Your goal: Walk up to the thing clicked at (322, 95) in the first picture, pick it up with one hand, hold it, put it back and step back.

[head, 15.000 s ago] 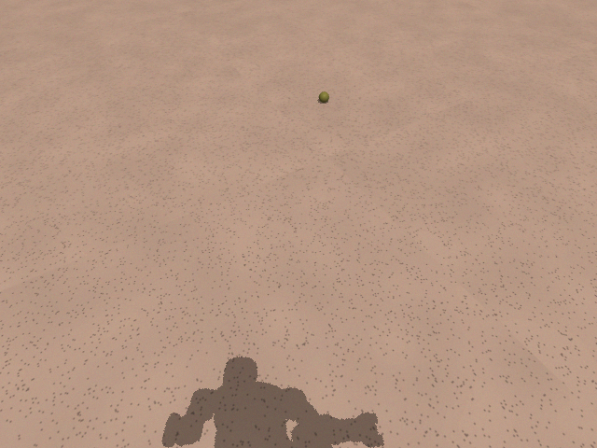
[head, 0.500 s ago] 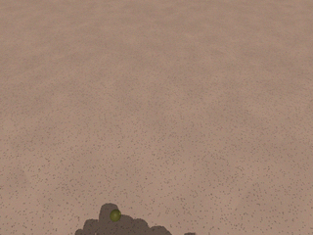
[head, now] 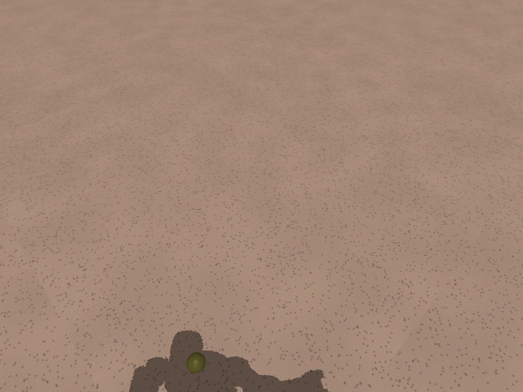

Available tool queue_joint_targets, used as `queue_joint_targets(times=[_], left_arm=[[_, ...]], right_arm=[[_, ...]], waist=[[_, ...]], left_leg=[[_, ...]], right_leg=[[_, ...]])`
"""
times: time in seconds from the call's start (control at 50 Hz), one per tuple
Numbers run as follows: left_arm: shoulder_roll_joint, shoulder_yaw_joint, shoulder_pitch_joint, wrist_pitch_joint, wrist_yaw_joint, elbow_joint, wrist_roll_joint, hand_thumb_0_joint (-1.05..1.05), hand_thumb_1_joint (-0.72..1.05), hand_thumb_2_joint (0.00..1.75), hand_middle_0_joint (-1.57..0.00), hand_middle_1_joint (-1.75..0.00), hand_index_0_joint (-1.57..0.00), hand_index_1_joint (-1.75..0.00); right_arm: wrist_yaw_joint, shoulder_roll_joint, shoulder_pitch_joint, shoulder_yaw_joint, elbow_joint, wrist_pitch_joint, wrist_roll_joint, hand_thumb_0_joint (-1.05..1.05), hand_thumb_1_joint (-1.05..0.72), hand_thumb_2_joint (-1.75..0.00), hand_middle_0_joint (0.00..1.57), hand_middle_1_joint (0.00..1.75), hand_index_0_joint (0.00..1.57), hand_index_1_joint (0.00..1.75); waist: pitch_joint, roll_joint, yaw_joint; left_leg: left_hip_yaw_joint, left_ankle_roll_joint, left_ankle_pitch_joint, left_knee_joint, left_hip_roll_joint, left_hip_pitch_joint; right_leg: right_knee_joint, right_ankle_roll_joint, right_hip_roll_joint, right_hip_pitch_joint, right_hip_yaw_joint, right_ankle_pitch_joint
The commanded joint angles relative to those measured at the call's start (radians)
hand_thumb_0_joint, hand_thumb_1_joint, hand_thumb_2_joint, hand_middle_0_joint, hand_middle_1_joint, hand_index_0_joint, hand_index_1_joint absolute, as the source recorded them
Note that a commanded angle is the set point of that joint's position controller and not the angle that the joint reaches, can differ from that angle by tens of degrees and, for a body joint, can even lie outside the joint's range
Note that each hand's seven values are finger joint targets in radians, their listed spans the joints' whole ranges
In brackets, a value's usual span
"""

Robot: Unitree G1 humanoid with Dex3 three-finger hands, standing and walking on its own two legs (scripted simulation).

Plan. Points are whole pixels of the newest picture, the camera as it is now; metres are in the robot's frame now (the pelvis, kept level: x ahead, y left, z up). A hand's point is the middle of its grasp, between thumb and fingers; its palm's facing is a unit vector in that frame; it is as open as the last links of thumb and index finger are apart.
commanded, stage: walk up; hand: left
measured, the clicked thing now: (196, 362) +0.34 +0.26 -0.74
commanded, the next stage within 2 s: none
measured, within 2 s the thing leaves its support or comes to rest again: neither
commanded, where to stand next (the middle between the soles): -0.04 +0.01 m, yaw +1 degrees
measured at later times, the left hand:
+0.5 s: hand out of the picture +0.06 +0.28 -0.18, palm faces -0.05 -0.92 -0.38, open 7.4 cm
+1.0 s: hand out of the picture +0.00 +0.28 -0.14, palm faces -0.13 -0.91 -0.39, open 7.4 cm
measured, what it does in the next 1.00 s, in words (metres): walks backwards: right foot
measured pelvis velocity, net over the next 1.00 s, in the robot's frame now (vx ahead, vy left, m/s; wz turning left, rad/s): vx -0.10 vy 0.00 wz -0.07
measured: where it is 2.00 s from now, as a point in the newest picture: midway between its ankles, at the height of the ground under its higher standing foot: outside the picture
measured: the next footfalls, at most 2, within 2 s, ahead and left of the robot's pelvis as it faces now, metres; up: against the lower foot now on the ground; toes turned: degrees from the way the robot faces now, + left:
right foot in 1.00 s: -0.05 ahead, -0.14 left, +0.00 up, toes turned -4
left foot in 1.40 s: +0.04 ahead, +0.12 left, +0.00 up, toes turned -3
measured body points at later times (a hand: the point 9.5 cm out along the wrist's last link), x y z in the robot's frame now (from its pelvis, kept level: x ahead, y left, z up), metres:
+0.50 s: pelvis -0.08 +0.02 -0.02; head +0.00 +0.03 +0.42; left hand +0.06 +0.33 -0.15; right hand +0.01 -0.31 -0.14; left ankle -0.11 +0.13 -0.73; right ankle +0.06 -0.13 -0.74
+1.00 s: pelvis -0.10 +0.00 +0.00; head -0.09 +0.00 +0.44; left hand +0.00 +0.33 -0.12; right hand -0.10 -0.34 -0.11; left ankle -0.12 +0.14 -0.74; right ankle -0.09 -0.13 -0.74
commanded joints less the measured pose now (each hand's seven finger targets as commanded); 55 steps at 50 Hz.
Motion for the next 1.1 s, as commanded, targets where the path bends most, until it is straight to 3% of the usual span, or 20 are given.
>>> queue_joint_targets(times=[0.0,0.16,0.2,0.26,0.34,0.42,0.48,0.52,0.56,0.62,0.68,0.72,0.78,0.88,0.96,0.98,1.0,1.02,1.04,1.08], left_arm=[[0.209,0.036,-0.032,-0.011,0.013,-0.049,0.000,0.00,0.90,0.90,-0.20,-0.30,-0.20,-0.30],[0.208,0.039,-0.042,-0.013,0.013,-0.045,0.002,0.00,0.90,0.90,-0.20,-0.30,-0.20,-0.30],[0.267,0.065,-0.051,0.014,0.024,-0.079,-0.015,0.00,0.90,0.90,-0.20,-0.30,-0.20,-0.30],[0.282,0.077,-0.021,0.025,0.029,-0.100,-0.014,0.00,0.90,0.90,-0.20,-0.30,-0.20,-0.30],[0.305,0.082,-0.079,0.044,0.034,-0.179,0.018,0.00,0.90,0.90,-0.20,-0.30,-0.20,-0.30],[0.287,0.086,-0.149,0.060,0.037,-0.232,0.043,0.00,0.90,0.90,-0.20,-0.30,-0.20,-0.30],[0.261,0.076,-0.144,0.076,0.029,-0.251,0.027,0.00,0.90,0.90,-0.20,-0.30,-0.20,-0.30],[0.196,0.068,-0.101,0.082,0.024,-0.258,0.011,0.00,0.90,0.90,-0.20,-0.30,-0.20,-0.30],[0.261,0.093,-0.089,0.083,0.034,-0.223,0.019,0.00,0.90,0.90,-0.20,-0.30,-0.20,-0.30],[0.282,0.105,0.032,0.082,0.013,-0.175,0.006,0.00,0.90,0.90,-0.20,-0.30,-0.20,-0.30],[0.256,0.094,0.006,0.062,0.000,-0.189,0.026,0.00,0.90,0.90,-0.20,-0.30,-0.20,-0.30],[0.268,0.094,-0.061,0.036,-0.010,-0.248,0.033,0.00,0.90,0.90,-0.20,-0.30,-0.20,-0.30],[0.283,0.091,-0.068,0.012,-0.022,-0.267,0.032,0.00,0.90,0.90,-0.20,-0.30,-0.20,-0.30],[0.263,0.093,0.036,-0.015,-0.043,-0.239,0.026,0.00,0.90,0.90,-0.20,-0.30,-0.20,-0.30],[0.251,0.106,0.296,-0.035,-0.024,-0.166,0.022,0.00,0.90,0.90,-0.20,-0.30,-0.20,-0.30],[0.288,0.119,0.339,-0.039,-0.011,-0.155,0.028,0.00,0.90,0.90,-0.20,-0.30,-0.20,-0.30],[0.356,0.136,0.362,-0.047,0.002,-0.180,0.038,0.00,0.90,0.90,-0.20,-0.30,-0.20,-0.30],[0.405,0.137,0.252,-0.047,0.007,-0.226,0.038,0.00,0.90,0.90,-0.20,-0.30,-0.20,-0.30],[0.426,0.137,0.193,-0.041,0.004,-0.256,0.034,0.00,0.90,0.90,-0.20,-0.30,-0.20,-0.30],[0.354,0.119,0.149,-0.051,0.005,-0.281,0.016,0.00,0.90,0.90,-0.20,-0.30,-0.20,-0.30]], right_arm=[[-0.014,-0.218,-0.033,-0.050,-0.045,-0.022,-0.002,0.00,-0.90,-0.90,0.20,0.30,0.20,0.30],[-0.014,-0.216,-0.023,-0.051,-0.040,-0.022,0.000,0.00,-0.90,-0.90,0.20,0.30,0.20,0.30],[-0.025,-0.240,-0.034,-0.064,-0.063,0.007,0.024,0.00,-0.90,-0.90,0.20,0.30,0.20,0.30],[-0.028,-0.220,-0.014,-0.075,-0.086,0.020,0.032,0.00,-0.90,-0.90,0.20,0.30,0.20,0.30],[-0.024,-0.210,0.067,-0.089,-0.112,0.060,0.013,0.00,-0.90,-0.90,0.20,0.30,0.20,0.30],[-0.008,-0.210,0.140,-0.108,-0.118,0.066,0.007,0.00,-0.90,-0.90,0.20,0.30,0.20,0.30],[-0.009,-0.212,0.184,-0.115,-0.100,0.045,-0.014,0.00,-0.90,-0.90,0.20,0.30,0.20,0.30],[-0.014,-0.333,0.081,-0.140,-0.140,0.027,-0.050,0.00,-0.90,-0.90,0.20,0.30,0.20,0.30],[-0.020,-0.392,-0.050,-0.139,-0.193,0.010,-0.042,0.00,-0.90,-0.90,0.20,0.30,0.20,0.30],[-0.032,-0.292,-0.106,-0.123,-0.209,-0.019,-0.049,0.00,-0.90,-0.90,0.20,0.30,0.20,0.30],[-0.029,-0.268,0.078,-0.123,-0.164,-0.046,-0.038,0.00,-0.90,-0.90,0.20,0.30,0.20,0.30],[-0.021,-0.304,0.187,-0.147,-0.159,-0.049,-0.037,0.00,-0.90,-0.90,0.20,0.30,0.20,0.30],[-0.007,-0.330,0.247,-0.159,-0.180,-0.049,-0.036,0.00,-0.90,-0.90,0.20,0.30,0.20,0.30],[0.017,-0.323,0.185,-0.147,-0.246,-0.045,-0.033,0.00,-0.90,-0.90,0.20,0.30,0.20,0.30],[0.030,-0.261,0.063,-0.119,-0.306,-0.022,-0.016,0.00,-0.90,-0.90,0.20,0.30,0.20,0.30],[0.028,-0.191,0.084,-0.095,-0.317,-0.018,-0.005,0.00,-0.90,-0.90,0.20,0.30,0.20,0.30],[0.025,-0.135,0.100,-0.070,-0.341,-0.017,0.002,0.00,-0.90,-0.90,0.20,0.30,0.20,0.30],[0.015,-0.200,0.118,-0.091,-0.320,-0.001,0.000,0.00,-0.90,-0.90,0.20,0.30,0.20,0.30],[0.012,-0.267,0.152,-0.113,-0.301,0.002,-0.004,0.00,-0.90,-0.90,0.20,0.30,0.20,0.30],[0.022,-0.281,0.200,-0.115,-0.262,-0.003,0.003,0.00,-0.90,-0.90,0.20,0.30,0.20,0.30]], waist=[[-0.064,0.025,0.003],[-0.084,0.010,-0.003],[0.000,-0.020,0.000],[-0.124,-0.066,-0.001],[-0.195,-0.193,-0.003],[-0.191,-0.201,-0.035],[-0.156,-0.126,-0.062],[-0.066,0.206,-0.021],[0.005,0.202,-0.019],[0.019,0.078,0.054],[-0.074,0.081,-0.034],[-0.074,0.135,-0.105],[-0.029,0.175,-0.129],[0.040,0.200,-0.079],[-0.028,0.096,0.062],[-0.053,-0.064,0.079],[-0.053,-0.269,0.086],[0.006,-0.154,0.062],[0.084,-0.132,0.044],[0.126,-0.097,0.008]], left_leg=[[-0.064,0.055,0.167,-0.110,0.115,-0.109],[-0.051,0.050,0.182,-0.120,0.112,-0.074],[-0.038,0.043,0.475,0.016,0.094,-0.130],[-0.009,0.039,0.402,0.171,0.032,-0.093],[-0.025,0.042,-0.286,0.530,-0.073,-0.151],[-0.053,0.045,-0.221,0.477,-0.031,-0.157],[-0.029,0.034,-0.027,0.086,-0.021,-0.091],[-0.479,0.118,-0.079,-0.155,0.262,-0.136],[-0.583,0.255,-0.174,-0.224,0.393,-0.466],[-0.252,0.132,0.003,-0.113,0.193,-0.248],[-0.272,0.109,-0.006,-0.092,0.200,0.097],[-0.326,0.155,-0.015,-0.111,0.244,0.250],[-0.369,0.221,-0.127,-0.161,0.305,0.294],[-0.220,0.233,-0.132,-0.156,0.251,0.005],[-0.047,0.147,0.002,0.104,0.129,-0.240],[-0.002,0.102,-0.057,0.268,0.071,-0.368],[0.022,0.050,-0.265,0.501,-0.047,-0.549],[-0.108,0.042,-0.259,0.595,-0.043,-0.562],[-0.140,0.045,-0.240,0.613,-0.001,-0.518],[-0.182,0.041,-0.151,0.615,0.021,-0.530]], right_leg=[[-0.039,-0.042,-0.093,0.126,0.072,0.160],[-0.046,-0.041,-0.096,0.146,0.077,0.183],[0.036,-0.056,-0.118,0.080,0.071,0.528],[0.030,-0.119,-0.166,0.118,0.097,0.613],[-0.061,-0.257,-0.337,0.034,0.296,0.401],[-0.013,-0.222,-0.275,-0.066,0.194,0.123],[0.116,-0.144,-0.169,-0.123,0.162,-0.098],[0.462,-0.044,0.085,-0.317,0.065,-0.386],[0.633,-0.030,0.052,-0.156,0.202,-0.411],[0.683,-0.029,0.087,-0.244,0.200,-0.219],[0.491,0.003,0.051,-0.333,0.160,-0.222],[0.423,0.014,0.043,-0.404,0.126,-0.271],[0.351,0.000,0.022,-0.439,0.110,-0.354],[0.213,-0.019,-0.002,-0.167,-0.010,-0.337],[-0.058,-0.030,0.044,0.246,-0.104,-0.070],[-0.083,-0.037,-0.012,0.365,0.020,-0.088],[-0.191,-0.102,-0.235,0.391,0.385,-0.243],[-0.268,-0.191,-0.362,0.225,0.525,-0.509],[-0.284,-0.244,-0.380,0.090,0.543,-0.635],[-0.260,-0.222,-0.298,0.099,0.379,-0.417]])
